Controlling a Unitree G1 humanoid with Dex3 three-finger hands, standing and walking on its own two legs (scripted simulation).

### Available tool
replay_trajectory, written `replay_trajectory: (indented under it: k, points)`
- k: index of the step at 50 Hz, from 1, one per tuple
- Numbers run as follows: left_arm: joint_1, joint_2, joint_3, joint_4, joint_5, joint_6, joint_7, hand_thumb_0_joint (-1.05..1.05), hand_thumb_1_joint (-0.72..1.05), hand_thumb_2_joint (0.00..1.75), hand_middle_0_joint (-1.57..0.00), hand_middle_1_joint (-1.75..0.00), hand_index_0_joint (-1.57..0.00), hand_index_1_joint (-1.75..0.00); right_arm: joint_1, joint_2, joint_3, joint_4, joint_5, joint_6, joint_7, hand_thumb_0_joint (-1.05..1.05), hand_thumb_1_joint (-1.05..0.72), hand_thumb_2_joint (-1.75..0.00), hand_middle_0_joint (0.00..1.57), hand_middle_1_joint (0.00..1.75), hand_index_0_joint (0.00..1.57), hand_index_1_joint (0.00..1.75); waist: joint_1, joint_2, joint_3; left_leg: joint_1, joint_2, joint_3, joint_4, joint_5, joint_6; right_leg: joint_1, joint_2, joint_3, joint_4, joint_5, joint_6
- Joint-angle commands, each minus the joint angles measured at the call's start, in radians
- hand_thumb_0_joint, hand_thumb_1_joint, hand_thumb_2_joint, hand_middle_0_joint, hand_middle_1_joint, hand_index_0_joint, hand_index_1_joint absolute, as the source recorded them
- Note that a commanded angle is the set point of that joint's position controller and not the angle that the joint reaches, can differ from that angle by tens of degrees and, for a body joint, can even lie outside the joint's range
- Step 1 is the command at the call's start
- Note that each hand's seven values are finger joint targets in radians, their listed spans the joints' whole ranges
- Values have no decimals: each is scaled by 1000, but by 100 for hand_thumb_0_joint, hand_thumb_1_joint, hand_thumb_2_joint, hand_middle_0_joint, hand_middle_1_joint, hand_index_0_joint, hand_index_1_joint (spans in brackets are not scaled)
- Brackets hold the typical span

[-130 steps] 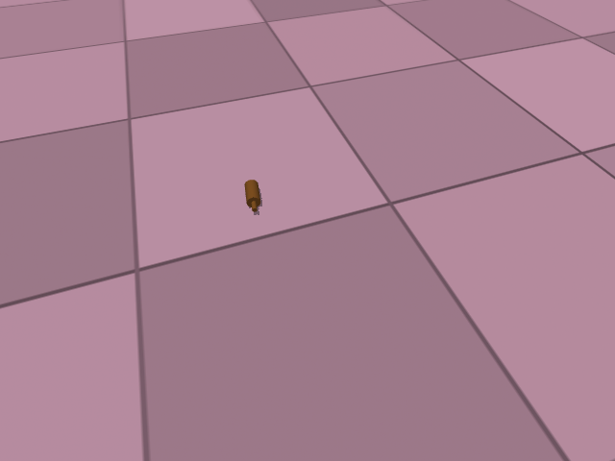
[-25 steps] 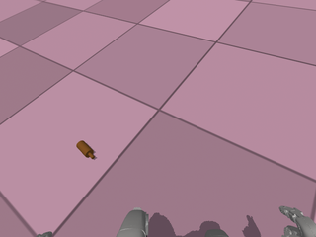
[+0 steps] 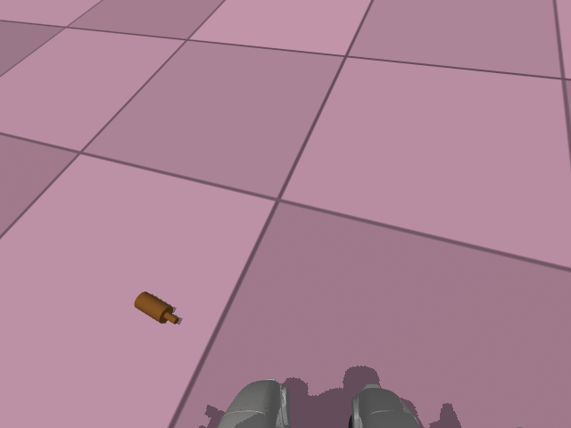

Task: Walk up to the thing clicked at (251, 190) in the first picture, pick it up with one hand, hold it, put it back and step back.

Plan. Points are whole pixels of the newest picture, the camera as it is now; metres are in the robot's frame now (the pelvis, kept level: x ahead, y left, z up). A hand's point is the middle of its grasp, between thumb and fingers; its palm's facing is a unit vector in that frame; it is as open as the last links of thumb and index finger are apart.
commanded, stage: walk up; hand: left
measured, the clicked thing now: (158, 310) +0.54 +0.55 -0.70
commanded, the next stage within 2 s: none
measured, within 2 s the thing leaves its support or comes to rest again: neither
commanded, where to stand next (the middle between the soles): +0.08 +0.52 m, yaw -29 degrees
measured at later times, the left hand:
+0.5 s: hand out of the picture +0.14 +0.56 -0.11, palm faces -0.21 -0.79 -0.58, open 7.4 cm
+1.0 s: hand out of the picture +0.15 +0.85 -0.12, palm faces -0.24 -0.72 -0.66, open 7.4 cm
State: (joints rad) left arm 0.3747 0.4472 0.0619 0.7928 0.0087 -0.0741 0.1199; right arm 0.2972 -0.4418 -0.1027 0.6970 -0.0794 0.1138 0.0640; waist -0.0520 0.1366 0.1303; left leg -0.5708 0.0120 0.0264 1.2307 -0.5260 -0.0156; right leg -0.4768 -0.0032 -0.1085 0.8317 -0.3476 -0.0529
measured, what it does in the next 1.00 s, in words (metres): steps to the left, turning right: left foot, then right foot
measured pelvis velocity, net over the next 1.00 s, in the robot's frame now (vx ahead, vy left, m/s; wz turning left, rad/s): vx -0.03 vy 0.54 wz -0.35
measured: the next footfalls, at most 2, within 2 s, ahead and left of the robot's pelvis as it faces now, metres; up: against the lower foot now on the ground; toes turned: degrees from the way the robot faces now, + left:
left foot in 0.26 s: +0.08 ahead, +0.33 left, +0.00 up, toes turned -4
right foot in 0.54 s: +0.07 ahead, +0.18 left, +0.00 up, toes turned -17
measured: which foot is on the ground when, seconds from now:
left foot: up 0.00-0.24, down 0.26-0.56, up 0.58-0.86, down 0.88-1.00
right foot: down 0.00-0.28, up 0.30-0.52, down 0.54-0.90, up 0.92-1.00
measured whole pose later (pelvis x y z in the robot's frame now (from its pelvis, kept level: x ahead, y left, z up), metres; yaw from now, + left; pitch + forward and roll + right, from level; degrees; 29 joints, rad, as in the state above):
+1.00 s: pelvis -0.03 +0.54 -0.02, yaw -20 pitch -3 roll -2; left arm 0.28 0.51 0.10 0.88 0.01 -0.02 0.14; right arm 0.22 -0.45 -0.11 0.70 -0.07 0.10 0.06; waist -0.02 0.08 0.14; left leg -0.47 0.08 0.03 1.06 -0.54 -0.01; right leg -0.71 -0.01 0.17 1.25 -0.47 -0.04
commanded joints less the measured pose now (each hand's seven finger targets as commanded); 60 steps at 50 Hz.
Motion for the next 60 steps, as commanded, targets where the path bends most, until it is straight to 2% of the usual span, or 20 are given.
replay_trajectory:
  k: [1,7,12,13,14,15,17,23,26,28,30,35,41,43,44,45,46,49,51,60]
  points:
    - [39,322,113,-91,5,-15,31,0,90,90,-20,-30,-20,-30,-54,-227,-78,-139,11,-37,-5,0,-90,-90,20,30,20,30,10,-146,-138,-179,110,-191,142,80,4,149,-336,499,-351,48,-210]
    - [42,404,140,-95,46,-18,4,0,90,90,-20,-30,-20,-30,-90,-209,-86,-146,11,-26,36,0,-90,-90,20,30,20,30,43,-311,-102,-32,91,-64,-76,41,24,-50,-228,394,-322,-184,-172]
    - [14,394,121,-105,30,-15,6,0,90,90,-20,-30,-20,-30,31,-211,-100,-127,8,-50,25,0,-90,-90,20,30,20,30,-16,-291,-213,185,37,-10,-427,70,43,-39,-213,379,-76,212,-124]
    - [5,316,94,-105,27,-8,10,0,90,90,-20,-30,-20,-30,113,-244,-117,-100,-4,-62,16,0,-90,-90,20,30,20,30,-77,-134,-234,337,32,-60,-585,72,51,-164,-108,227,161,184,-57]
    - [-37,212,62,-128,15,-6,26,0,90,90,-20,-30,-20,-30,117,-380,-141,-118,-13,-69,2,0,-90,-90,20,30,20,30,-120,262,-181,394,285,-464,-761,207,119,-480,115,59,409,-224,20]
    - [-94,253,61,-122,14,-8,55,0,90,90,-20,-30,-20,-30,19,-428,-144,-125,11,-73,-8,0,-90,-90,20,30,20,30,-91,304,-144,294,377,-665,-840,245,255,-459,46,176,491,-331,-8]
    - [-75,274,70,-52,-7,-7,37,0,90,90,-20,-30,-20,-30,-42,-273,-109,-153,7,-70,-20,0,-90,-90,20,30,20,30,-60,1,-66,249,276,-409,-711,407,202,-402,20,188,496,-217,15]
    - [119,219,68,-4,-28,-2,8,0,90,90,-20,-30,-20,-30,-102,-204,-71,-190,-6,-62,-26,0,-90,-90,20,30,20,30,8,133,-150,264,233,-212,-602,697,219,-64,-38,36,171,-127,2]
    - [289,224,87,19,-15,-12,23,0,90,90,-20,-30,-20,-30,-170,-164,-49,-225,1,-43,-18,0,-90,-90,20,30,20,30,136,-21,-190,89,129,-61,-338,700,103,334,-38,75,-302,193,-28]
    - [245,333,118,-67,20,-17,39,0,90,90,-20,-30,-20,-30,-8,-105,-26,-214,15,-39,-19,0,-90,-90,20,30,20,30,84,-214,-279,-286,59,-107,17,-73,-21,622,-435,683,-298,357,-176]
    - [79,371,123,-120,-2,-18,50,0,90,90,-20,-30,-20,-30,-75,-223,-72,-216,4,-12,-41,0,-90,-90,20,30,20,30,67,-88,-217,-228,116,-237,292,-53,-11,289,-562,805,-398,205,-350]
    - [-14,328,112,-113,26,-15,20,0,90,90,-20,-30,-20,-30,-19,-202,-84,-155,10,-9,6,0,-90,-90,20,30,20,30,17,-206,-112,-45,79,-121,192,124,10,-27,-236,381,-317,-109,-162]
    - [16,398,146,-72,41,-4,7,0,90,90,-20,-30,-20,-30,-53,-206,-85,-136,22,-10,10,0,-90,-90,20,30,20,30,78,-336,-130,48,71,-16,-189,-91,27,-31,-228,442,-290,-193,-147]
    - [-40,376,134,-71,27,9,7,0,90,90,-20,-30,-20,-30,83,-205,-94,-78,25,-16,10,0,-90,-90,20,30,20,30,7,-286,-166,244,15,49,-417,-17,41,-118,-176,350,-215,-169,-78]
    - [-53,314,118,-59,28,19,9,0,90,90,-20,-30,-20,-30,183,-222,-104,-46,13,-24,6,0,-90,-90,20,30,20,30,-48,-156,-180,331,18,0,-551,-31,57,-195,-92,237,-10,-146,-30]
    - [-94,207,88,-79,12,21,22,0,90,90,-20,-30,-20,-30,164,-350,-123,-64,5,-26,-2,0,-90,-90,20,30,20,30,-81,239,-110,251,278,-450,-780,-100,159,-423,131,83,384,-280,26]
    - [-183,263,90,-85,21,12,50,0,90,90,-20,-30,-20,-30,-16,-431,-126,-92,25,-32,-13,0,-90,-90,20,30,20,30,-63,267,-26,27,400,-708,-940,-213,310,-374,74,167,518,-272,6]
    - [-67,263,97,40,-25,13,31,0,90,90,-20,-30,-20,-30,-142,-285,-88,-104,7,-43,-28,0,-90,-90,20,30,20,30,16,11,40,31,255,-414,-825,-184,155,-331,45,200,548,-115,7]
    - [-1,250,88,85,-18,12,2,0,90,90,-20,-30,-20,-30,-160,-252,-74,-83,28,-60,-30,0,-90,-90,20,30,20,30,39,95,-35,158,234,-354,-774,-69,179,-219,13,134,465,-90,13]
    - [-88,217,66,58,20,33,-90,0,90,90,-20,-30,-20,-30,37,-247,-40,66,61,-166,-77,0,-90,-90,20,30,20,30,-3,-101,-78,515,382,-493,-945,-115,75,-238,13,290,201,-111,33]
